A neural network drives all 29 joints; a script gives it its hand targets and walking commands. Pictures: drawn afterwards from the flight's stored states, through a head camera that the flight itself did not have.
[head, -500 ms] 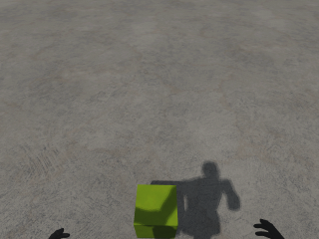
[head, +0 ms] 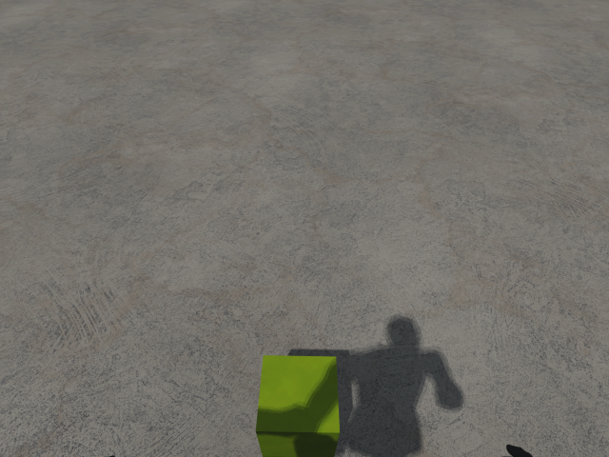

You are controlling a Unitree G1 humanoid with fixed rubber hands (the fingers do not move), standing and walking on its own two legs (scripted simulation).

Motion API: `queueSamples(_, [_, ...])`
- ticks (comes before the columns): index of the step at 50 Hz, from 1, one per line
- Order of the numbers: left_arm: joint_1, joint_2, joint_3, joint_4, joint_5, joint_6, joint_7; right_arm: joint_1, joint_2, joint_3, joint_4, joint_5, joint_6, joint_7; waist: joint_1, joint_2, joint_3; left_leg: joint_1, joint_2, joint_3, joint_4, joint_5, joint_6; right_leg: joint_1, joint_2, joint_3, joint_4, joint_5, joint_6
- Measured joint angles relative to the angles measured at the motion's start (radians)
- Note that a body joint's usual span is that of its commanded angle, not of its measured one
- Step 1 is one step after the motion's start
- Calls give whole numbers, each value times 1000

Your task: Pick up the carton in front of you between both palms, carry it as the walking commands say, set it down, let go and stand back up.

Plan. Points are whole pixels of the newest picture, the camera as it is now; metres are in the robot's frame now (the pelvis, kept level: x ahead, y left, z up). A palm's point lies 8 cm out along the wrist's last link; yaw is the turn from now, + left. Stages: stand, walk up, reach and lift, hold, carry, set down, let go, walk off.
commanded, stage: stand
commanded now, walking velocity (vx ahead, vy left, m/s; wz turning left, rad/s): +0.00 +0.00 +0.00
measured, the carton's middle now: (298, 408) +0.43 +0.02 -0.65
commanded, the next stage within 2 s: none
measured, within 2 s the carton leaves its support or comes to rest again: neither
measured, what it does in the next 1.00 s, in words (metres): stands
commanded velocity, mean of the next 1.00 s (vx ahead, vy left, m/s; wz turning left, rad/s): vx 0.00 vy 0.00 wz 0.00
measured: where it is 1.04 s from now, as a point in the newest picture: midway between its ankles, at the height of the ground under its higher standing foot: outside the picture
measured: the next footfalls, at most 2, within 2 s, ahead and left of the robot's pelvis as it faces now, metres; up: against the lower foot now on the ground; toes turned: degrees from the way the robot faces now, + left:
none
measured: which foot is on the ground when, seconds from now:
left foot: down 0.00-1.00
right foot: down 0.00-1.00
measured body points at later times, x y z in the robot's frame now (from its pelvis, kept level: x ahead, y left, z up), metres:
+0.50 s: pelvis -0.02 +0.00 +0.00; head -0.02 +0.00 +0.45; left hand +0.09 +0.31 -0.11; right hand +0.09 -0.31 -0.11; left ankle -0.02 +0.11 -0.74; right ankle -0.03 -0.12 -0.74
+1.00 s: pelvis -0.02 +0.00 +0.00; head -0.02 +0.00 +0.45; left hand +0.08 +0.31 -0.11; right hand +0.09 -0.32 -0.11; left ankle -0.02 +0.11 -0.74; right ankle -0.03 -0.12 -0.74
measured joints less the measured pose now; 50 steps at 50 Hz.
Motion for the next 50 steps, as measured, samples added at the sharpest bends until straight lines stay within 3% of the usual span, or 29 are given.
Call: queueSamples(50, [-42, 29, -12, 147, -12, -9, -11, -38, -32, 18, 139, 16, -7, 7, -1, 2, 19, 20, 3, -13, -76, 70, -5, 24, -4, -11, -77, 66, 1])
